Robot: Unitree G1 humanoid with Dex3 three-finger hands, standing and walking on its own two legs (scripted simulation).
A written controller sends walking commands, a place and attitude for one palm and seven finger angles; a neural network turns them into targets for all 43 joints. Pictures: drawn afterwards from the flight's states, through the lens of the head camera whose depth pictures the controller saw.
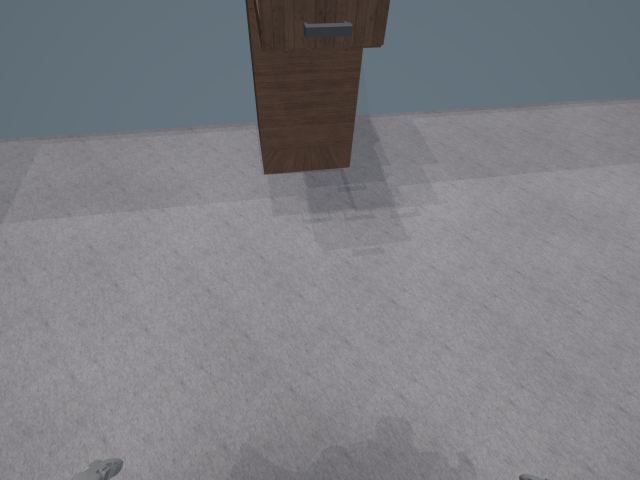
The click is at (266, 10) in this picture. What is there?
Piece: drawer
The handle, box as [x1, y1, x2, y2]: [303, 21, 352, 37]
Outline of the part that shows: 352,26 350,23 346,21 343,21 342,23 307,24 306,22 303,22 305,37 351,35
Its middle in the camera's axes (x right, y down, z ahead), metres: +0.02 -0.62 +1.13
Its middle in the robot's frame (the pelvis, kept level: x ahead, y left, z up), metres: +1.27 +0.05 +0.03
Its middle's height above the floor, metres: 0.80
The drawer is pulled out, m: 0.30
